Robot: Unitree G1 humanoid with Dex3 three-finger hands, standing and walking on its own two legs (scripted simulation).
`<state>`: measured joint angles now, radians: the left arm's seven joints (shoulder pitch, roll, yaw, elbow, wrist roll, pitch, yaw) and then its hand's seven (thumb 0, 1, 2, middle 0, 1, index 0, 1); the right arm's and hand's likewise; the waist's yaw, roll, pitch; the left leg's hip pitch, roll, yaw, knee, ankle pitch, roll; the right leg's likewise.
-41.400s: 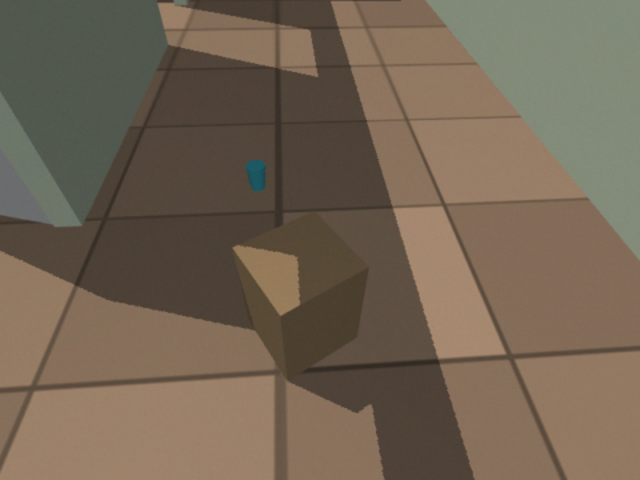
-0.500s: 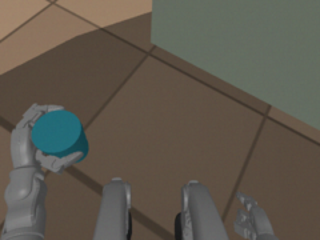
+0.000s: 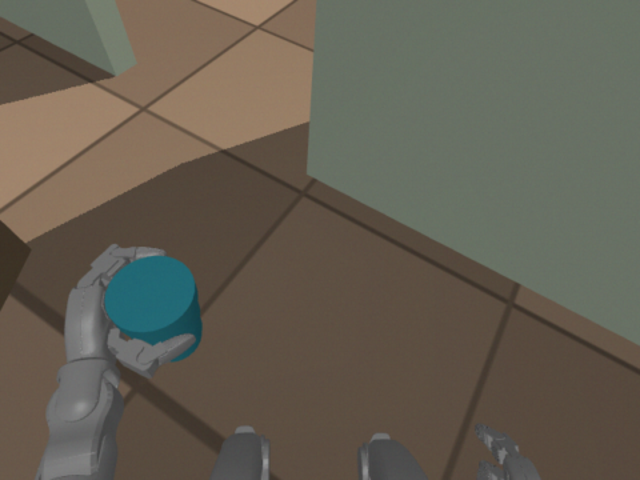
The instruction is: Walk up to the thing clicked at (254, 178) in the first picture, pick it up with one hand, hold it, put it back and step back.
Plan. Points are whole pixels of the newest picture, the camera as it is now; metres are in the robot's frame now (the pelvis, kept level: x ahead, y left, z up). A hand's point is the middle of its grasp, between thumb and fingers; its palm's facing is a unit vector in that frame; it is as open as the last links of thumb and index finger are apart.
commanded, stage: lift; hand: left
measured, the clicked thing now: (164, 316) +0.33 +0.19 -0.01
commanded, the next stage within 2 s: hold in 0.88 s
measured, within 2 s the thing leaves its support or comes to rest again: neither
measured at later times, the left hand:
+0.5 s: hand (158, 279) +0.34 +0.18 +0.07, palm faces +0.16 -0.99 -0.03, open 11.7 cm
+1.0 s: hand (161, 263) +0.35 +0.17 +0.10, palm faces +0.16 -0.99 -0.02, open 11.7 cm
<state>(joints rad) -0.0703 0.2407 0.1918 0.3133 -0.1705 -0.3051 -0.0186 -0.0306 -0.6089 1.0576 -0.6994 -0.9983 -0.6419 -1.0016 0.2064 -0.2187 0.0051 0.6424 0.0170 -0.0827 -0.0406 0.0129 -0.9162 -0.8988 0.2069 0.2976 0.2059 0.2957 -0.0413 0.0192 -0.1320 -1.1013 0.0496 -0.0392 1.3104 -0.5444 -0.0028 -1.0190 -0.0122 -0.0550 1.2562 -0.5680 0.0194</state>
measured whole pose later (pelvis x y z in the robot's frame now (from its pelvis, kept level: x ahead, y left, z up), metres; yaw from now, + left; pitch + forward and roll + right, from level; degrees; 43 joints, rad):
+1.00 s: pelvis +0.02 -0.01 +0.07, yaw +1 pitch +9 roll -2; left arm -0.09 0.18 0.15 0.41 -0.15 -0.34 0.00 -0.03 -0.59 1.05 -0.69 -1.01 -0.63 -1.01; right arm 0.22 -0.21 0.01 0.67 -0.01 -0.04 -0.04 0.01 -0.92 -0.90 0.21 0.30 0.21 0.30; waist -0.03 0.01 -0.04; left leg -0.66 0.05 -0.01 0.93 -0.43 -0.01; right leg -0.59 -0.01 -0.04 0.90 -0.46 0.01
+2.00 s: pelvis +0.02 -0.01 +0.08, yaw +1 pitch +6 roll -1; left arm -0.10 0.17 0.14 0.43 -0.14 -0.34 0.02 -0.03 -0.57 1.01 -0.68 -1.00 -0.63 -1.00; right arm 0.22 -0.20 0.00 0.68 -0.01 -0.05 -0.03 0.01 -0.93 -0.91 0.21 0.30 0.21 0.30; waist -0.03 0.01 -0.01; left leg -0.55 0.04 0.00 0.84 -0.39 -0.01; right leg -0.49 -0.01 -0.03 0.80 -0.41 0.02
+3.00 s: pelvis +0.02 -0.01 +0.08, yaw +1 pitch +6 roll -2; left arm -0.09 0.17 0.12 0.42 -0.14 -0.33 0.01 -0.03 -0.56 1.01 -0.67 -1.02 -0.62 -1.01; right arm 0.22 -0.21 0.00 0.69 -0.01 -0.06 -0.03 0.01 -0.92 -0.91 0.21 0.30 0.21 0.30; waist -0.02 0.01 -0.02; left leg -0.55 0.04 0.00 0.84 -0.39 -0.01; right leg -0.49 -0.01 -0.04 0.80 -0.41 0.02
